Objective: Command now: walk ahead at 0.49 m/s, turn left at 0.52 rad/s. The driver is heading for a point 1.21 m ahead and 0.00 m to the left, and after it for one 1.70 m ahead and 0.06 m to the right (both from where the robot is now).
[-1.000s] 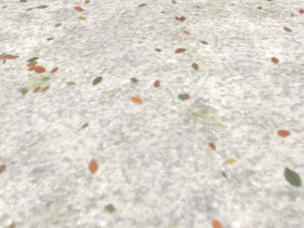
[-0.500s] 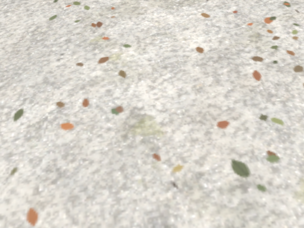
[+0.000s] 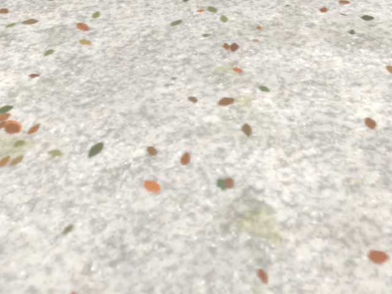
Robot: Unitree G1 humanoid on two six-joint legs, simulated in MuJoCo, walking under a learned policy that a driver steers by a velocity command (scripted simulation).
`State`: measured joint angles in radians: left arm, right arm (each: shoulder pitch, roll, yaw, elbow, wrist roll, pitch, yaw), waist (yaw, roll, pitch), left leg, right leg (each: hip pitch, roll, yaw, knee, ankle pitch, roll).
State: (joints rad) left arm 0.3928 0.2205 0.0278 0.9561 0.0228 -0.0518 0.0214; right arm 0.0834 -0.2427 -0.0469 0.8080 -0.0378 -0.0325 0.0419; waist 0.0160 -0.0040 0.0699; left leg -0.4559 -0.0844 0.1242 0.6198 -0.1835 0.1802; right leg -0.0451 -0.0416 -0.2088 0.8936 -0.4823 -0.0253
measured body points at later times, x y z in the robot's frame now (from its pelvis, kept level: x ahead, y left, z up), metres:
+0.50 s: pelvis +0.30 -0.02 +0.01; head +0.33 -0.02 +0.46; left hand +0.45 +0.25 -0.08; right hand +0.32 -0.31 -0.13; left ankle +0.10 +0.03 -0.70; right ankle +0.43 -0.09 -0.72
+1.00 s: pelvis +0.56 +0.03 +0.02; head +0.59 +0.03 +0.46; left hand +0.50 +0.30 -0.12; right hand +0.80 -0.18 -0.06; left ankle +0.67 +0.13 -0.72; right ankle +0.43 -0.09 -0.71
